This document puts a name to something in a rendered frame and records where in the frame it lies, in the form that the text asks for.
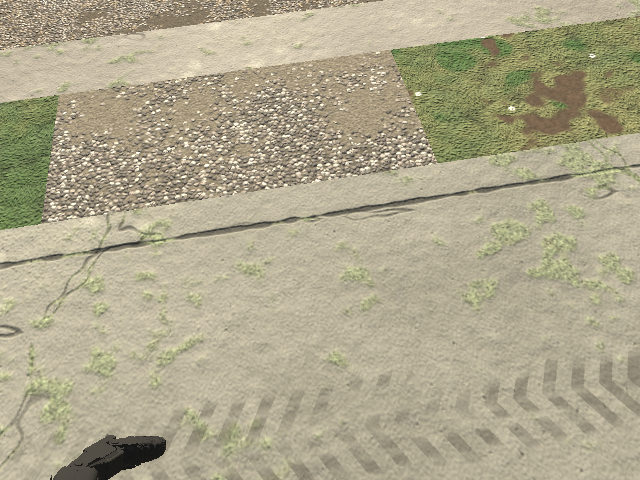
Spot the left robot hand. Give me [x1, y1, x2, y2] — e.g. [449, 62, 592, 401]
[50, 435, 166, 480]

